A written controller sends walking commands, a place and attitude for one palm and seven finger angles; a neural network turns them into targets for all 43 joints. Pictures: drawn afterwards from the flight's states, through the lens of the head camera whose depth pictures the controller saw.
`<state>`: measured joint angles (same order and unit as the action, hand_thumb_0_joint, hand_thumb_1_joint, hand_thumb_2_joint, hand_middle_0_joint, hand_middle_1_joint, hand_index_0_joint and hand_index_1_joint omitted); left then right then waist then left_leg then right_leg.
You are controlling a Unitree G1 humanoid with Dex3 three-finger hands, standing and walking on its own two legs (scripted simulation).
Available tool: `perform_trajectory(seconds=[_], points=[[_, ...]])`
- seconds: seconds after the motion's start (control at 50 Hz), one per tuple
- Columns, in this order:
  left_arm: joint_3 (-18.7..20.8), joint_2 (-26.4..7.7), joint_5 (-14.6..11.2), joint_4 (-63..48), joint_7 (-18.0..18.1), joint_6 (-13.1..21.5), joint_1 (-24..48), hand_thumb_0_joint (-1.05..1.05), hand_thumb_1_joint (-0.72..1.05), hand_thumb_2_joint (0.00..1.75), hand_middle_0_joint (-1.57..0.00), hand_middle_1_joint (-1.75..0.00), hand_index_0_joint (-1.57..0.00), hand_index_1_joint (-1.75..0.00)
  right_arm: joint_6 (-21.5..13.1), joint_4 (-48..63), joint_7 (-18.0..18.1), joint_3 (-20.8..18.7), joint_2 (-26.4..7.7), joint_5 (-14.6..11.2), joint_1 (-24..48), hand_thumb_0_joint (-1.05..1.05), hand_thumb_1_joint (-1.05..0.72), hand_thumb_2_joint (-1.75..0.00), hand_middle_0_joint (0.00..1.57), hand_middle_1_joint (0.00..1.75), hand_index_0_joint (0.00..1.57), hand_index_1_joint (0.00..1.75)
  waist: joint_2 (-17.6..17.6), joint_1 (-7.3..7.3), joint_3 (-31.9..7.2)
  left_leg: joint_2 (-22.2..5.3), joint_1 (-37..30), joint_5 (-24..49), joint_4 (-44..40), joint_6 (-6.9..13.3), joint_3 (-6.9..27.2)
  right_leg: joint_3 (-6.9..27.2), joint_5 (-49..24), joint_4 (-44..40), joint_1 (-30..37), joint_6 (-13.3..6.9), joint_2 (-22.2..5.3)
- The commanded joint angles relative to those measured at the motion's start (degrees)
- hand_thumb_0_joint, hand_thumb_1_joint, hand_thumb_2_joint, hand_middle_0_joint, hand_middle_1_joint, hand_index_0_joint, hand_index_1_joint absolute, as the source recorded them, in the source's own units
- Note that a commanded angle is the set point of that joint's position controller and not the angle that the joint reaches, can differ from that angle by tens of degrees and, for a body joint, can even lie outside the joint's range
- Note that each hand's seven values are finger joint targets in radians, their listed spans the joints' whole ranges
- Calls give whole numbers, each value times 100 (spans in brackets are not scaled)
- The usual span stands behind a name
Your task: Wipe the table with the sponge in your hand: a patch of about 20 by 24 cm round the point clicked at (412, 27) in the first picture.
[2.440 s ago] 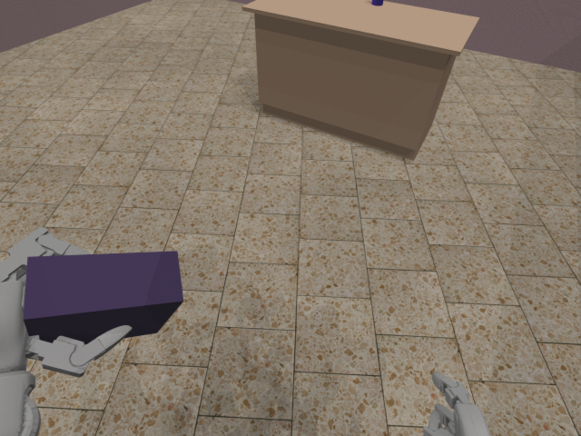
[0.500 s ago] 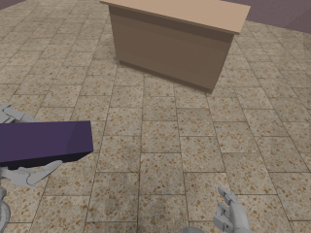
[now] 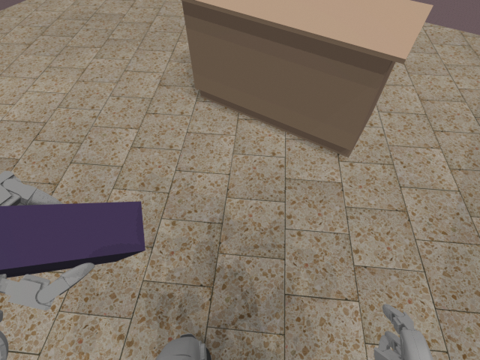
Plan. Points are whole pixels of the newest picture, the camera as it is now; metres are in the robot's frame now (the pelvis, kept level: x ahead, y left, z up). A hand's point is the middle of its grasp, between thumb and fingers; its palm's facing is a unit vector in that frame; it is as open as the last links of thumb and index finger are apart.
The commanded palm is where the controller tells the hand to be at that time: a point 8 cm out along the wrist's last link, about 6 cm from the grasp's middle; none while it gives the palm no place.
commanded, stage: walk to a spot facing it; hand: left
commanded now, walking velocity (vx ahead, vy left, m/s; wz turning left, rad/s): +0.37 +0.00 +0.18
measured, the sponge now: (90, 238) +0.23 +0.19 +0.16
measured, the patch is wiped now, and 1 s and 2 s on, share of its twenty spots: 0.00 0.00 0.00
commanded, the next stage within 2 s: none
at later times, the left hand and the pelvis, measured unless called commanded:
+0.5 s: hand (114, 160) +0.34 +0.19 +0.17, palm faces +0.52 -0.73 -0.44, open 9.8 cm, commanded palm +0.28 +0.23 +0.18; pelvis +0.15 -0.06 -0.01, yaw +6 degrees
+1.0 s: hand (131, 96) +0.46 +0.20 +0.19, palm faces +0.53 -0.73 -0.43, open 9.8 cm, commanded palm +0.39 +0.24 +0.18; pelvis +0.28 -0.07 +0.00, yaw +10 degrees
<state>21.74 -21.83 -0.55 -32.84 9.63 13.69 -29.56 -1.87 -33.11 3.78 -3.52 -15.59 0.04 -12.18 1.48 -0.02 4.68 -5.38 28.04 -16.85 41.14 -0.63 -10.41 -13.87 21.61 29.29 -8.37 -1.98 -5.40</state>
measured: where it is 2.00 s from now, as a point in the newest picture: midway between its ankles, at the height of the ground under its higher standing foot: (262, 268)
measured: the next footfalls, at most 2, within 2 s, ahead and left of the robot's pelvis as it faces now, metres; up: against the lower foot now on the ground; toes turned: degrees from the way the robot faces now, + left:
left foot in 0.08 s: +0.15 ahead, +0.13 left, +0.00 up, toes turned +11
right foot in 0.40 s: +0.22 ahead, -0.17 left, +0.00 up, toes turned -8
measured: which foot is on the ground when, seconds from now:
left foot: up 0.00-0.06, down 0.08-0.40, up 0.42-0.76, down 0.78-1.00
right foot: down 0.00-0.08, up 0.10-0.38, down 0.40-0.78, up 0.80-1.00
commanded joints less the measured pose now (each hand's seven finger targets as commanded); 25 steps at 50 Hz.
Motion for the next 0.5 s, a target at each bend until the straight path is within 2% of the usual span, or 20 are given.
perform_trajectory(seconds=[0.0, 0.02, 0.04, 0.06, 0.08, 0.1, 0.12, 0.16, 0.2, 0.22, 0.24, 0.28, 0.34, 0.36, 0.38, 0.4, 0.42, 0.44, 0.46, 0.48], points=[[661, -897, -95, -1050, 269, 253, 617, 0, 10, 130, -120, -160, -120, -160, -282, 863, 38, -21, -90, 5, 264, 0, -90, -90, 20, 30, 20, 30, 384, 20, -1289, 494, -1360, 713, -1207, 83, -587, 667, -3666, 460, 492, -348, -1049], [636, -931, -90, -1136, 269, 307, 797, 0, 10, 130, -120, -160, -120, -160, -298, 867, 83, -59, -153, 6, 176, 0, -90, -90, 20, 30, 20, 30, -19, 153, -1500, 399, -2251, 910, -1421, 227, -380, 496, -3529, 1394, 10, -140, -891], [586, -873, -84, -1078, 252, 341, 738, 0, 10, 130, -120, -160, -120, -160, -311, 892, 87, -101, -281, -2, 197, 0, -90, -90, 20, 30, 20, 30, -1019, 175, -1711, -426, -3209, 1196, -1629, 650, 983, 325, -2198, 2638, -976, 137, -484], [580, -860, -150, -1247, 245, 400, 920, 0, 10, 130, -120, -160, -120, -160, -344, 921, 10, -82, -323, -15, 262, 0, -90, -90, 20, 30, 20, 30, -1904, 98, -1714, -1803, -3774, 2533, -1888, 1412, 3265, 655, 967, 3874, -2278, 287, 226], [621, -1069, -109, -789, 158, 349, 926, 0, 10, 130, -120, -160, -120, -160, -349, 866, -58, -6, -317, -26, 358, 0, -90, -90, 20, 30, 20, 30, -1639, 115, -1383, -2189, -3300, 1940, -2227, 1722, 3995, 1251, 1399, 4456, -2815, 256, 178], [777, -1268, -104, -946, 87, 315, 1068, 0, 10, 130, -120, -160, -120, -160, -345, 818, -56, -33, -303, -22, 526, 0, -90, -90, 20, 30, 20, 30, -1485, 99, -1187, -2296, -2920, 1145, -2365, 1831, 4017, 1524, 1246, 4694, -3121, 313, -106], [831, -1263, -98, -1194, 60, 332, 1058, 0, 10, 130, -120, -160, -120, -160, -361, 772, -61, -62, -239, -73, 569, 0, -90, -90, 20, 30, 20, 30, -1363, 57, -1012, -2156, -2626, 608, -2395, 1798, 3581, 1588, 1049, 4635, -3274, 329, -231], [798, -1098, -107, -1664, 39, 368, 629, 0, 10, 130, -120, -160, -120, -160, -444, 739, -81, -45, -197, -74, 574, 0, -90, -90, 20, 30, 20, 30, -1420, -68, -979, -1692, -2130, 536, -2376, 1425, 2460, 1322, 644, 3892, -2984, 367, -330], [721, -838, -143, -1592, 33, 363, 305, 0, 10, 130, -120, -160, -120, -160, -550, 704, -110, -6, -182, -58, 503, 0, -90, -90, 20, 30, 20, 30, -1563, -83, -987, -1323, -1322, 182, -2555, 1130, 1628, 924, 149, 2953, -2042, 392, -252], [706, -757, -163, -1478, 33, 362, 216, 0, 10, 130, -120, -160, -120, -160, -603, 694, -107, 6, -175, -53, 488, 0, -90, -90, 20, 30, 20, 30, -1657, -76, -1018, -1205, -1157, 100, -2595, 1031, 1346, 723, 15, 2415, -1646, 422, -175], [755, -802, -169, -1318, 37, 338, 187, 0, 10, 130, -120, -160, -120, -160, -633, 700, -79, 16, -183, -55, 460, 0, -90, -90, 20, 30, 20, 30, -1608, -64, -1010, -1153, -1101, 25, -2585, 951, 1167, 558, -64, 1965, -1394, 457, -99], [611, -622, -171, -828, 9, 288, 250, 0, 10, 130, -120, -160, -120, -160, -641, 618, -9, 27, -171, -66, 399, 0, -90, -90, 20, 30, 20, 30, -1427, -34, -902, -1117, -965, -394, -2394, 869, 982, 301, -202, 1337, -983, 528, 62], [422, -558, -103, -479, -6, 146, 781, 0, 10, 130, -120, -160, -120, -160, -591, 604, 88, 59, -135, -90, 436, 0, -90, -90, 20, 30, 20, 30, -940, -55, -952, -753, -762, -1156, -1415, 564, 626, 38, -378, 241, -97, 534, 283], [422, -653, -71, -432, 10, 107, 996, 0, 10, 130, -120, -160, -120, -160, -562, 571, 108, 85, -76, -88, 405, 0, -90, -90, 20, 30, 20, 30, -365, -54, -936, -493, -406, -1232, -484, 431, 473, 570, -5, -282, 216, 364, -32], [580, -976, -2, -244, 47, 52, 1049, 0, 10, 130, -120, -160, -120, -160, -499, 551, 108, 122, 79, -74, 334, 0, -90, -90, 20, 30, 20, 30, 1292, -100, -969, 94, 706, -1462, 1300, 220, 87, 2550, 405, -1026, 776, -209, -1238], [754, -1203, -62, -236, 86, -15, 1161, 0, 10, 130, -120, -160, -120, -160, -544, 654, 92, 141, -25, -43, 692, 0, -90, -90, 20, 30, 20, 30, 2106, -297, -902, 358, 1582, -1794, 2727, 107, 570, 4170, 202, -1569, 963, -789, -2215], [590, -1100, -101, -332, 45, 41, 1359, 0, 10, 130, -120, -160, -120, -160, -585, 555, 65, 79, -148, -32, 687, 0, -90, -90, 20, 30, 20, 30, 1789, -162, -785, 138, 1613, -1236, 3310, 48, 1110, 4250, 235, -1670, 821, -848, -2239], [691, -1217, -98, -531, 17, 80, 1449, 0, 10, 130, -120, -160, -120, -160, -533, 516, 37, 125, -166, -51, 740, 0, -90, -90, 20, 30, 20, 30, 1226, -146, -722, 6, 1719, -1017, 3548, 9, 1161, 3925, -18, -1530, 818, -918, -2243], [594, -1067, -78, -655, 1, 154, 1300, 0, 10, 130, -120, -160, -120, -160, -470, 443, 25, 168, -119, -49, 763, 0, -90, -90, 20, 30, 20, 30, 798, -117, -666, -111, 1643, -790, 3514, -49, 1126, 3060, -667, -1402, 760, -840, -2069], [580, -993, -33, -630, 9, 191, 1089, 0, 10, 130, -120, -160, -120, -160, -400, 408, 17, 195, -112, -34, 763, 0, -90, -90, 20, 30, 20, 30, 539, -104, -627, -146, 1506, -668, 3302, -76, 1024, 2396, -1262, -1309, 628, -737, -1869]])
